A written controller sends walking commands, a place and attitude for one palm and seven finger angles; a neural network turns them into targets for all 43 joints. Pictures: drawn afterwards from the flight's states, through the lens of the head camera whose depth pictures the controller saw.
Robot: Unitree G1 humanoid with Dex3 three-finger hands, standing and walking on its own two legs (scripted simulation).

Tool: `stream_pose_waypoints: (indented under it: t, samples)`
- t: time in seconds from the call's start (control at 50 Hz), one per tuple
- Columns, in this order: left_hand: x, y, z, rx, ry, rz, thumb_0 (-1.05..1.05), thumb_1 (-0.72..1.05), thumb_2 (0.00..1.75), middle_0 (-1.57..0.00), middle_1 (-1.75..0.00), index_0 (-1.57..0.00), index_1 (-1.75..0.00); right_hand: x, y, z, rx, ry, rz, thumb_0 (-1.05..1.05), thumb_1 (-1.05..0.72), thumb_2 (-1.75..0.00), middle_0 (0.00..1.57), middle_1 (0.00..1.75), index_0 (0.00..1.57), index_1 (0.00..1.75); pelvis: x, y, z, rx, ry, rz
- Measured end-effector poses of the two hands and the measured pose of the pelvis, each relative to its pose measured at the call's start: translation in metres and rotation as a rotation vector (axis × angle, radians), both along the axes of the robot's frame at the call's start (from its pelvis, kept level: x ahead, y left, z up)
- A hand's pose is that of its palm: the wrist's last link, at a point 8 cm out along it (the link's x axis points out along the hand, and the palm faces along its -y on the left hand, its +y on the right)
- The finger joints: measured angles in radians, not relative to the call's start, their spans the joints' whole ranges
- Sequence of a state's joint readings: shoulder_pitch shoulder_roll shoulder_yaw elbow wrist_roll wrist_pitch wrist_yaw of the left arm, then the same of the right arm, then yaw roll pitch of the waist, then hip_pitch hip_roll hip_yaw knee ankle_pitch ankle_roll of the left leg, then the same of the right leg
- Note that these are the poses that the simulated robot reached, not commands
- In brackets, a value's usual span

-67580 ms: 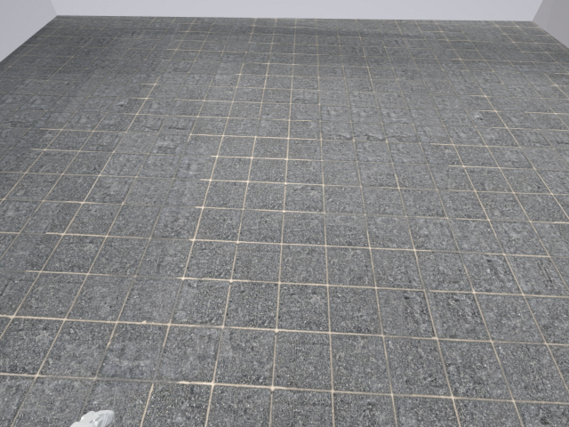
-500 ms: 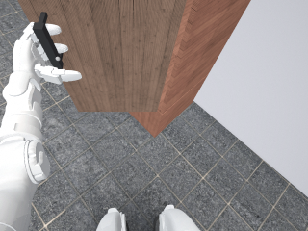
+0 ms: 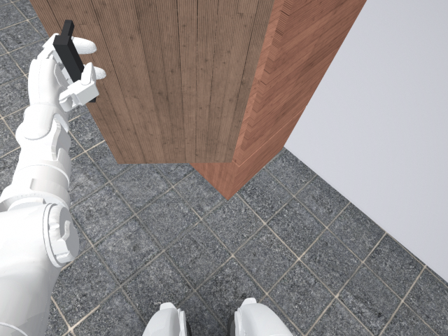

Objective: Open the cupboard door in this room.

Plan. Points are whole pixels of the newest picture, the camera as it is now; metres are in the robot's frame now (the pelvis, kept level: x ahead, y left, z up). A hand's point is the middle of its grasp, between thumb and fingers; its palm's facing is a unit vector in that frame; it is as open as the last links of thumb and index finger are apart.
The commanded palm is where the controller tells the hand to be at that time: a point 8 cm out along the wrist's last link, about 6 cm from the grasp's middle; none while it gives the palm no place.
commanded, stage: pull the door open along its arc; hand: left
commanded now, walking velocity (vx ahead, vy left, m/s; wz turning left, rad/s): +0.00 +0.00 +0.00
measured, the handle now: (79, 64) +0.57 +0.21 +0.09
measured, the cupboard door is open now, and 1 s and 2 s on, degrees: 48 84 97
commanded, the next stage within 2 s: open thumb and fingers to let go in 1.18 s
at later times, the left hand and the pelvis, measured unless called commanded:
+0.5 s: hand (93, 112) +0.47 +0.17 +0.09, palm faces -0.03 -1.00 +0.00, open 5.6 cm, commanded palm +0.41 +0.22 +0.08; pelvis +0.01 -0.01 +0.01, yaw -1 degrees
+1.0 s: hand (144, 180) +0.35 +0.09 +0.09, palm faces +0.38 -0.92 +0.02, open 5.9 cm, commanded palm +0.28 +0.14 +0.08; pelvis +0.01 -0.04 +0.02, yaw +2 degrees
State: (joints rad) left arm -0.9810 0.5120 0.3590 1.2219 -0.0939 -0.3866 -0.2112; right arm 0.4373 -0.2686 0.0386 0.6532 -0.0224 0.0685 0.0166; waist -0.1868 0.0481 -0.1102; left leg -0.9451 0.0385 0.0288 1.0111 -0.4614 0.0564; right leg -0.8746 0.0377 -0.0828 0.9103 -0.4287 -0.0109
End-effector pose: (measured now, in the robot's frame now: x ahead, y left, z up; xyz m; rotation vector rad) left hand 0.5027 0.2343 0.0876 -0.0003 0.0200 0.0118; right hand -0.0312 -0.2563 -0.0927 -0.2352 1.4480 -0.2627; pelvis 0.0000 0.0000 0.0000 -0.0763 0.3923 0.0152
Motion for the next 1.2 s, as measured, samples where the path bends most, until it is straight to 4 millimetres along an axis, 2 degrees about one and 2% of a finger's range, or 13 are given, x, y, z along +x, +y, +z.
stream_pose_waypoints:
  t: [0.24,0.36,0.46,0.56,0.64,0.72,0.82,0.94,1.2]
  samples:
    - [-0.001,0.001,0.0,0.005,-0.001,-0.009,0.01,0.77,0.83,-0.37,-1.35,-0.38,-1.34,0.005,-0.008,0.001,-0.014,-0.019,0.004,0.0,-0.91,-0.9,0.21,0.3,0.2,0.3,-0.001,-0.005,0.0,0.005,0.0,-0.005]
    - [-0.015,0.0,-0.001,0.004,-0.01,-0.02,0.01,0.77,0.8,-0.38,-1.35,-0.38,-1.34,0.017,-0.01,0.003,0.001,-0.057,-0.008,0.0,-0.91,-0.9,0.21,0.3,0.2,0.3,0.004,-0.007,0.005,0.014,-0.017,-0.02]
    - [-0.039,-0.004,-0.001,0.0,-0.021,-0.033,0.0,0.76,0.78,-0.38,-1.35,-0.38,-1.34,0.039,-0.01,0.005,0.023,-0.121,-0.01,0.0,-0.91,-0.9,0.21,0.3,0.2,0.3,0.009,-0.009,0.011,0.023,-0.043,-0.029]
    - [-0.077,-0.013,-0.002,-0.011,-0.035,-0.047,0.0,0.73,0.75,-0.38,-1.35,-0.38,-1.34,0.075,-0.009,0.01,0.048,-0.236,0.009,0.0,-0.91,-0.9,0.21,0.3,0.2,0.3,0.015,-0.01,0.017,0.033,-0.078,-0.036]
    - [-0.109,-0.028,-0.005,-0.082,-0.048,0.084,0.01,0.69,0.72,-0.39,-1.35,-0.38,-1.35,0.111,-0.007,0.014,0.07,-0.342,0.063,0.0,-0.91,-0.9,0.21,0.3,0.2,0.3,0.016,-0.012,0.021,0.041,-0.103,-0.037]
    - [-0.137,-0.047,-0.004,-0.067,-0.053,0.225,0.0,0.68,0.72,-0.4,-1.35,-0.39,-1.34,0.146,-0.002,0.016,0.096,-0.438,0.132,0.0,-0.91,-0.9,0.2,0.3,0.2,0.3,0.014,-0.015,0.021,0.05,-0.125,-0.028]
    - [-0.162,-0.067,-0.003,-0.031,-0.045,0.317,-0.01,0.68,0.72,-0.4,-1.35,-0.39,-1.34,0.176,0.005,0.018,0.122,-0.507,0.197,0.0,-0.91,-0.9,0.2,0.3,0.2,0.3,0.009,-0.023,0.021,0.061,-0.158,-0.011]
    - [-0.184,-0.089,-0.002,-0.024,-0.033,0.386,-0.01,0.69,0.74,-0.39,-1.35,-0.39,-1.34,0.189,0.007,0.02,0.142,-0.541,0.233,0.0,-0.91,-0.9,0.21,0.3,0.2,0.3,0.007,-0.033,0.023,0.071,-0.187,0.005]
    - [-0.231,-0.142,0.001,-0.026,-0.013,0.386,0.0,0.71,0.76,-0.36,-1.34,-0.38,-1.34,0.181,-0.015,0.017,0.145,-0.527,0.246,0.01,-0.91,-0.9,0.21,0.3,0.2,0.3,0.008,-0.052,0.026,0.091,-0.228,0.025]
